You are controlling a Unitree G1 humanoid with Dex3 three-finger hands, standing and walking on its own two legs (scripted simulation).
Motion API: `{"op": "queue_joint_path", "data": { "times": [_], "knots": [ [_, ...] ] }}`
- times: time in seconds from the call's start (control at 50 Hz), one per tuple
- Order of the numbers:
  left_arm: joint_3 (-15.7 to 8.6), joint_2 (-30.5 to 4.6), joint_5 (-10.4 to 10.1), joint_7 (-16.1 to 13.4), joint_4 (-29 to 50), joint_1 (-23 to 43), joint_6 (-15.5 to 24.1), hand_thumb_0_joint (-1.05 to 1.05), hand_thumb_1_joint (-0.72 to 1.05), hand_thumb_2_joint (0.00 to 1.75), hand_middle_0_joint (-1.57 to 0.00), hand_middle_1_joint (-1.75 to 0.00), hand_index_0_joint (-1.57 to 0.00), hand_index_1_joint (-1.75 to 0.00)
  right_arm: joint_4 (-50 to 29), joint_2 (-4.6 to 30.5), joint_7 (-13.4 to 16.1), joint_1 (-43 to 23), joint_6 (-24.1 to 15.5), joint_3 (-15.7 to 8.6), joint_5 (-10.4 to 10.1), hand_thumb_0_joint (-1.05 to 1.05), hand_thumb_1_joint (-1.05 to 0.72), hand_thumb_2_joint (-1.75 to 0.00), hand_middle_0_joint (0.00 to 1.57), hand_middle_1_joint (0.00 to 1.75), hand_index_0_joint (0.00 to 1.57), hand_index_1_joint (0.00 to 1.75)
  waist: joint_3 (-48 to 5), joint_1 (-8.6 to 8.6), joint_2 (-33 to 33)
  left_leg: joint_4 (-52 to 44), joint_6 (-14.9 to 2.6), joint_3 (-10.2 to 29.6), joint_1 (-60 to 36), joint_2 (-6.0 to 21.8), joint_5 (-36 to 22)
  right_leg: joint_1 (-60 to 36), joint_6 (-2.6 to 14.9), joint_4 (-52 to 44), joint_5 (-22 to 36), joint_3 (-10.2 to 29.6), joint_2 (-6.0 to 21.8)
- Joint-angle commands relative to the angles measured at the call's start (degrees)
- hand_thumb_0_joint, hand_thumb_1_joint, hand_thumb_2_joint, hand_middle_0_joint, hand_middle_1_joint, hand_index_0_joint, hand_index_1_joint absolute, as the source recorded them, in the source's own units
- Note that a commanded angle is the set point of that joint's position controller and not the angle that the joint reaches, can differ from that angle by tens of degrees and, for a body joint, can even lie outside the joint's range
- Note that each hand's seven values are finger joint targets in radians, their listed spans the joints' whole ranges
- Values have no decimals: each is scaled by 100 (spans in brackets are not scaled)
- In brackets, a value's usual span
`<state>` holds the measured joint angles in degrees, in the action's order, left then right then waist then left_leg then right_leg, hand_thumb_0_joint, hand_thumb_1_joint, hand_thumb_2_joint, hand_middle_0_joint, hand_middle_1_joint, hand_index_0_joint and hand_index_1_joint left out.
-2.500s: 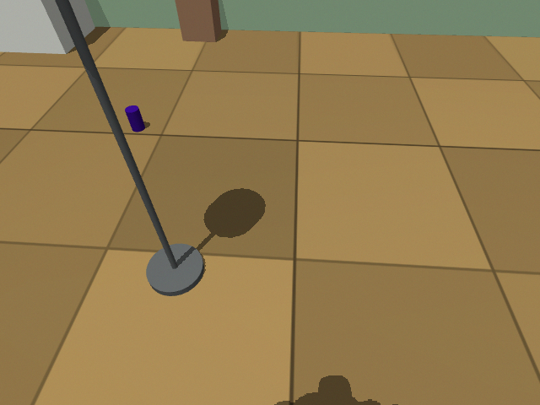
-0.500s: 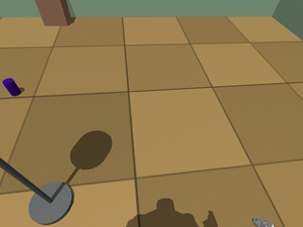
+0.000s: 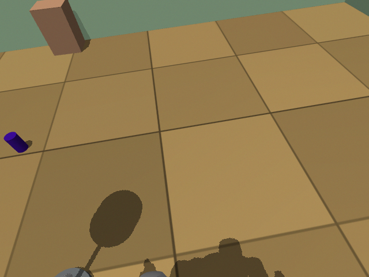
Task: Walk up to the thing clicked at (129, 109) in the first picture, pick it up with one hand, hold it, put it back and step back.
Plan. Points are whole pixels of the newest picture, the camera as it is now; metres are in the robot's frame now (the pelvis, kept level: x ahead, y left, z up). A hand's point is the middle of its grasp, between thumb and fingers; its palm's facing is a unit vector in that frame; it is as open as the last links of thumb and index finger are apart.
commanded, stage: walk up
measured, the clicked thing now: (16, 142) +1.09 +1.28 -0.70
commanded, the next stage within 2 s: stand in 1.30 s
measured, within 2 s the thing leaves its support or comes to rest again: neither
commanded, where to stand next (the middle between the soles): +0.24 +0.05 m, yaw +1 degrees
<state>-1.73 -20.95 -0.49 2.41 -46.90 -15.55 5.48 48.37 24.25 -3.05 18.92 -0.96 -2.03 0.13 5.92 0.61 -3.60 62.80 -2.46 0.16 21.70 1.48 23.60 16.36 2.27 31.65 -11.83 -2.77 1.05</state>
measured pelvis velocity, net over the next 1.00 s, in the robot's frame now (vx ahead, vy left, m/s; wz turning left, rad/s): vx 0.18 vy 0.05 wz -0.01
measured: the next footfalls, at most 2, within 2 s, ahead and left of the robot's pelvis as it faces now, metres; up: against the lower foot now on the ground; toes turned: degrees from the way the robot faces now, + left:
left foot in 0.30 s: +0.22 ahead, +0.18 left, +0.00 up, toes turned +3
right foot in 0.72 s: +0.28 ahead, -0.06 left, +0.00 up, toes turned -2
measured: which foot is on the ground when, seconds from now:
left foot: up 0.00-0.28, down 0.30-1.00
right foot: down 0.00-0.32, up 0.34-0.70, down 0.72-1.00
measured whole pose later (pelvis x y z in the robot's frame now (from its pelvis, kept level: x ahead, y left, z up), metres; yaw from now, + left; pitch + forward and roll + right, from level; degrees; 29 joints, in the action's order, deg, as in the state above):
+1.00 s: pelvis +0.18 +0.05 +0.00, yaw -1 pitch -3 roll +1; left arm 0.6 -19.3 0.2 1.2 -57.0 -5.3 0.8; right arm 57.6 20.7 -1.1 9.6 -0.9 0.9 0.2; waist 4.7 -0.3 -0.3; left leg 30.6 0.3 -3.9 11.7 1.0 16.1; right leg 18.1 0.5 32.1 -11.4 -0.7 1.5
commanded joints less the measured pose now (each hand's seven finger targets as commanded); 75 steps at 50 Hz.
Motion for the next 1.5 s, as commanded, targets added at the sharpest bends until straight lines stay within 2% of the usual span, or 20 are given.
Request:
{"op": "queue_joint_path", "data": {
  "times": [0.0,0.14,0.2,0.26,0.28,0.3,0.32,0.34,0.42,0.52,0.58,0.64,0.68,0.72,0.74,0.76,0.84,0.92,1.14,1.48],
  "knots": [
    [-561,-1668,28,-169,313,-376,135,0,90,90,-20,-30,-20,-30,-288,983,17,498,-86,-385,11,0,-90,-90,20,30,20,30,-347,-26,1085,-293,132,308,803,221,-629,-645,900,-1595,538,1346,1217],
    [-636,-1854,130,-117,413,-498,126,0,90,90,-20,-30,-20,-30,-546,934,-143,-386,-155,-467,137,0,-90,-90,20,30,20,30,-28,202,1205,-2146,299,19,614,489,-1034,-181,1026,-1857,-1284,1163,1371],
    [-610,-1905,106,-113,445,-296,102,0,90,90,-20,-30,-20,-30,-487,991,-156,-318,-259,-500,132,0,-90,-90,20,30,20,30,-247,57,1067,-2667,203,-109,-216,423,-1135,71,945,-1449,-1240,1089,1433],
    [-452,-1621,124,-134,424,-230,15,0,90,90,-20,-30,-20,-30,-202,1086,-31,369,-326,-577,158,0,-90,-90,20,30,20,30,-532,-414,468,-3196,55,-312,-1620,68,-1019,687,625,-40,-414,652,1078],
    [-335,-1305,116,-127,404,-526,-9,0,90,90,-20,-30,-20,-30,-86,1352,44,778,-364,-655,178,0,-90,-90,20,30,20,30,-835,-554,-566,-3797,-113,320,-2160,399,-224,920,422,1344,-112,249,673],
    [-195,-811,40,-111,414,-935,-22,0,90,90,-20,-30,-20,-30,-236,1766,94,694,-402,-710,220,0,-90,-90,20,30,20,30,-803,-312,-1826,-4499,-534,2586,-2437,1719,193,1919,0,2647,-1559,-112,-112],
    [-318,-1319,74,-197,221,-1017,-111,0,90,90,-20,-30,-20,-30,-406,1967,96,488,-392,-723,82,0,-90,-90,20,30,20,30,-587,-296,-1085,-4949,-1040,3536,-1947,2286,781,2100,22,3106,-1936,262,-132],
    [-390,-1682,107,-237,148,-791,-141,0,90,90,-20,-30,-20,-30,-374,1917,91,380,-361,-745,-1,0,-90,-90,20,30,20,30,-306,-300,-814,-4850,-1323,3563,-1699,2353,739,2141,89,3385,-1912,489,126],
    [-368,-1451,14,-162,-62,-838,-185,0,90,90,-20,-30,-20,-30,-411,1382,197,225,-455,-503,-28,0,-90,-90,20,30,20,30,-234,-87,-388,-4383,-637,1244,-1400,1412,-2717,1536,12,2866,-964,807,307],
    [-291,-1164,19,-204,-96,-585,-327,0,90,90,-20,-30,-20,-30,-530,1216,323,-86,-408,-406,3,0,-90,-90,20,30,20,30,-335,-27,-484,-4084,-953,385,-1081,1354,-4134,1050,-182,2024,-627,485,273],
    [-293,-1075,16,-241,-143,-279,-343,0,90,90,-20,-30,-20,-30,-493,1228,353,-246,-349,-358,4,0,-90,-90,20,30,20,30,-387,-16,-495,-3717,-881,217,-658,1320,-4768,388,-152,1401,-232,216,235],
    [-284,-1050,25,-275,-236,-181,-332,0,90,90,-20,-30,-20,-30,-451,1220,376,-335,-226,-347,-59,0,-90,-90,20,30,20,30,-756,-51,-408,-3138,-799,252,-846,1227,-4358,-50,-77,672,48,99,33],
    [-301,-1153,72,-291,-364,-206,-289,0,90,90,-20,-30,-20,-30,-440,1078,366,-581,-144,-268,-128,0,-90,-90,20,30,20,30,-914,106,11,-2625,-505,130,-600,947,-3178,-680,55,-244,648,151,-5],
    [-393,-1608,140,-323,-299,48,-220,0,90,90,-20,-30,-20,-30,-381,641,362,-376,-127,-104,-174,0,-90,-90,20,30,20,30,-1180,0,1115,-2031,-19,-126,-61,423,-1231,-1089,472,-564,1749,1757,1230],
    [-345,-1687,71,-312,-206,513,-232,0,90,90,-20,-30,-20,-30,-247,613,385,-282,-68,-82,-154,0,-90,-90,20,30,20,30,-1049,-123,1280,-1971,116,-143,-364,20,122,-438,1074,-788,1693,2301,1833],
    [-315,-1727,56,-302,-196,866,-266,0,90,90,-20,-30,-20,-30,12,789,429,-149,-37,-143,-106,0,-90,-90,20,30,20,30,-907,-185,1475,-2116,82,-104,-814,77,351,59,1175,-672,1548,2358,1872],
    [-156,-1252,55,-271,-406,969,-364,0,90,90,-20,-30,-20,-30,321,1020,347,-685,-119,-169,-82,0,-90,-90,20,30,20,30,-803,-137,1055,-3617,-97,482,-1027,614,-670,192,112,-527,160,1061,708],
    [-165,-1259,84,-237,-658,1253,-346,0,90,90,-20,-30,-20,-30,655,849,302,-844,-120,-17,-11,0,-90,-90,20,30,20,30,-715,-93,1026,-3768,13,190,-914,404,-468,-65,154,-1066,-753,1346,869],
    [-92,-1063,19,-190,-1281,1447,-378,0,90,90,-20,-30,-20,-30,1233,886,301,-1428,-217,56,37,0,-90,-90,20,30,20,30,-667,55,256,-4706,60,349,-988,659,-933,-787,-25,-1314,167,910,626],
    [-7,-1132,85,-237,-1665,1432,-318,0,90,90,-20,-30,-20,-30,1458,824,302,-1496,-127,-1,51,0,-90,-90,20,30,20,30,-773,-115,438,-4839,174,369,-1417,696,-1394,-860,-104,-1517,703,838,668]
  ]
}}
